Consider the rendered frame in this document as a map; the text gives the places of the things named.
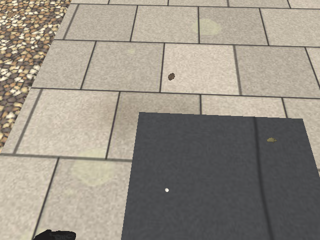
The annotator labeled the robot left hand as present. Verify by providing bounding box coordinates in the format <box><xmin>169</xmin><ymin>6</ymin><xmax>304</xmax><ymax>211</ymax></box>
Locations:
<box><xmin>33</xmin><ymin>229</ymin><xmax>76</xmax><ymax>240</ymax></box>

